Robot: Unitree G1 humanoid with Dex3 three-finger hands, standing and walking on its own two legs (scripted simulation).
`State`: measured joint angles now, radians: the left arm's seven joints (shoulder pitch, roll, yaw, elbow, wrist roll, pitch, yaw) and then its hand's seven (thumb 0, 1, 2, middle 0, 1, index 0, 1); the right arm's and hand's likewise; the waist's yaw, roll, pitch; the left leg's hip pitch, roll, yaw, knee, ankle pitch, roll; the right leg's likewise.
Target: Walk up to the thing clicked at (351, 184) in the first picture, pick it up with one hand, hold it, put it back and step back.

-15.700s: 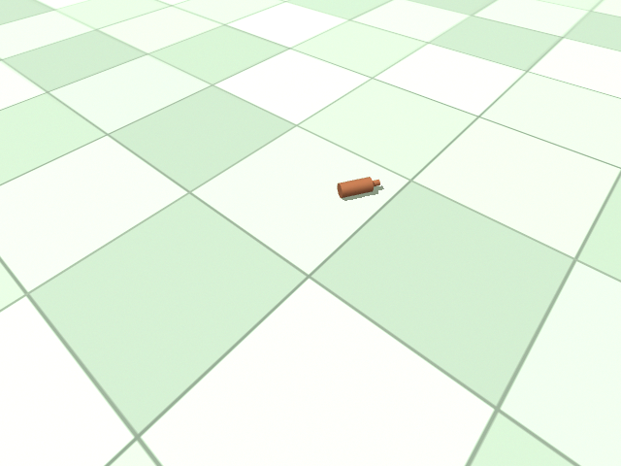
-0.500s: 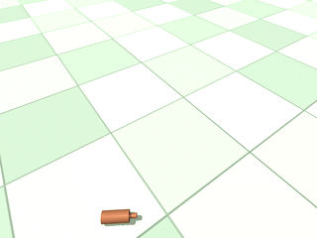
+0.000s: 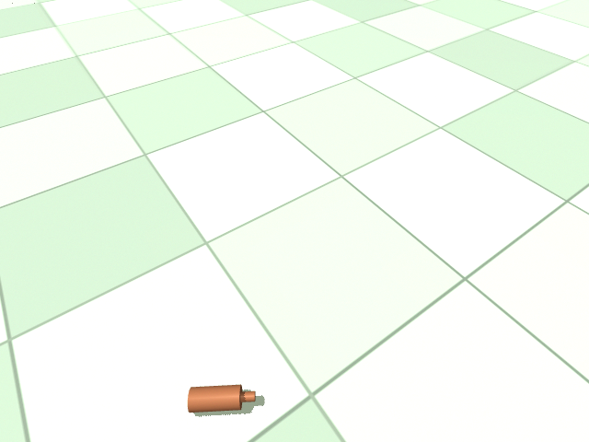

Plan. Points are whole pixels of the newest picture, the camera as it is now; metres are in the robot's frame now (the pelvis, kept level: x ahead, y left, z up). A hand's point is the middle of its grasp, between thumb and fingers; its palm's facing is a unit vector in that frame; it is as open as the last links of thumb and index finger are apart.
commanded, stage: walk up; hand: left
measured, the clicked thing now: (222, 397) +0.42 +0.25 -0.75
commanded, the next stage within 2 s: none
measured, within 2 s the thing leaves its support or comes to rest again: neither
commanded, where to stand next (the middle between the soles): +0.07 +0.02 m, yaw +4 degrees
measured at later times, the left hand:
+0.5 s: hand out of the picture +0.02 +0.28 -0.18, palm faces +0.04 -0.91 -0.40, open 7.4 cm
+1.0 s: hand out of the picture -0.12 +0.26 -0.15, palm faces -0.02 -0.91 -0.42, open 7.4 cm
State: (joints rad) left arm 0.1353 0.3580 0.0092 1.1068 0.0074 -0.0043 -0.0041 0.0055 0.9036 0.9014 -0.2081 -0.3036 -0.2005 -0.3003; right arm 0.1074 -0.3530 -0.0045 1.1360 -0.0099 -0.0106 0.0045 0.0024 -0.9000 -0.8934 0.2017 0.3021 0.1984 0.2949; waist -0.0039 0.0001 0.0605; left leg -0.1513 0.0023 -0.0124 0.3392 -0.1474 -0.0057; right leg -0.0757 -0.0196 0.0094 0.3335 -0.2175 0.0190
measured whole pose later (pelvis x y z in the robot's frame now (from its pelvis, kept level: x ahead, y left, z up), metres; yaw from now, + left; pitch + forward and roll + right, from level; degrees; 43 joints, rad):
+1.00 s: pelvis -0.21 +0.00 -0.02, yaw -1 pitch -2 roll +1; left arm 0.17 0.35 0.06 0.83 0.03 0.04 0.01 0.01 0.90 0.90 -0.21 -0.30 -0.20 -0.30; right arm 0.11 -0.41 -0.04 0.86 0.01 0.06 -0.04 0.00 -0.90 -0.89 0.20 0.30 0.20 0.29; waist 0.02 0.03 0.17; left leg -0.46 -0.10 -0.14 1.15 -0.53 -0.01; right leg -0.29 0.01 0.04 0.62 -0.30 -0.03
